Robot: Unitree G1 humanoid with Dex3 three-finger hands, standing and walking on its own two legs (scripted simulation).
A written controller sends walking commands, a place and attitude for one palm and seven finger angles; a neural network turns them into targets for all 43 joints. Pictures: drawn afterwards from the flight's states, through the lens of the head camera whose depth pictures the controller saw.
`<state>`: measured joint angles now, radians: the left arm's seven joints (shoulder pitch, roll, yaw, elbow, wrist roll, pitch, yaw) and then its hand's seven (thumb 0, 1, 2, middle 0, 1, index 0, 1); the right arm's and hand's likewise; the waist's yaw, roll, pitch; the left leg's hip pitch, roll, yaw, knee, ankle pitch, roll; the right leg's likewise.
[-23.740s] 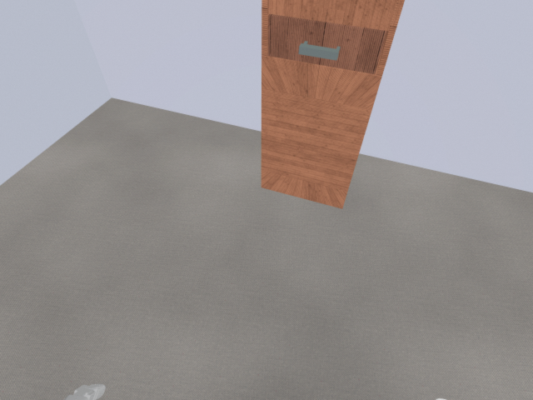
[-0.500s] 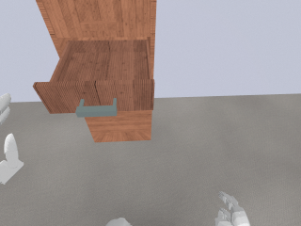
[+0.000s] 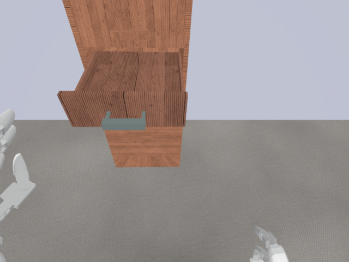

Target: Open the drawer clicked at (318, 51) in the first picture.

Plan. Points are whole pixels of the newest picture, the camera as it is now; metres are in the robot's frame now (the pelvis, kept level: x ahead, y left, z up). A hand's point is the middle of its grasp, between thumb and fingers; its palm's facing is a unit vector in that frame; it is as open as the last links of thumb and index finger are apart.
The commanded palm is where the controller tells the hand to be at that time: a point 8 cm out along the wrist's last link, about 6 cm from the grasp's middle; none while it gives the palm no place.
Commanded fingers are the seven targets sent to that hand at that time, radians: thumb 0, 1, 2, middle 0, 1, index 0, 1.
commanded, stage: stop stepping back and stand still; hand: left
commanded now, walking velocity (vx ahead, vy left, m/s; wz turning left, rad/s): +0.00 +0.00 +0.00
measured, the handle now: (125, 119) +0.52 +0.18 +0.01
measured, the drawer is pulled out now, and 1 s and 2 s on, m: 0.30 0.30 0.30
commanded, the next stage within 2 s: let the arm hang, fingers relaxed in 0.02 s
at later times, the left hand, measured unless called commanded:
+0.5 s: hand out of the picture +0.03 +0.18 -0.17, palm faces +0.07 -0.98 -0.19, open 6.9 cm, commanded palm none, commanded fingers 0.00 0.90 0.90 -0.20 -0.30 -0.20 -0.30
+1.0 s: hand out of the picture -0.01 +0.16 -0.17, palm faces +0.05 -0.98 -0.17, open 7.4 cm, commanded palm none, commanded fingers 0.00 0.90 0.90 -0.20 -0.30 -0.20 -0.30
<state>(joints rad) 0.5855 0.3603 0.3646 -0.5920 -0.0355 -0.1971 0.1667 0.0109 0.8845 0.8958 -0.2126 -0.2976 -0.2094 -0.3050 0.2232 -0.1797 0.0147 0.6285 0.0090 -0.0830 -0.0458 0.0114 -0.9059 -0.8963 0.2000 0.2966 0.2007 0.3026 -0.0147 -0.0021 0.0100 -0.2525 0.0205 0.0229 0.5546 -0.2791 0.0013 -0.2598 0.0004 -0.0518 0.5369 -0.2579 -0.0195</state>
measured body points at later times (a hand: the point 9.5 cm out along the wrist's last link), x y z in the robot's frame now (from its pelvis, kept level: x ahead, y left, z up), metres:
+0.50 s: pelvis +0.01 +0.00 +0.01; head +0.03 +0.01 +0.45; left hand +0.03 +0.24 -0.15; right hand +0.03 -0.23 -0.14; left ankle +0.01 +0.12 -0.73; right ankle +0.02 -0.11 -0.73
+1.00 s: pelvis +0.00 +0.00 +0.01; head +0.01 -0.01 +0.46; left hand -0.01 +0.22 -0.15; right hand -0.02 -0.19 -0.16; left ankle +0.01 +0.12 -0.73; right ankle +0.02 -0.11 -0.73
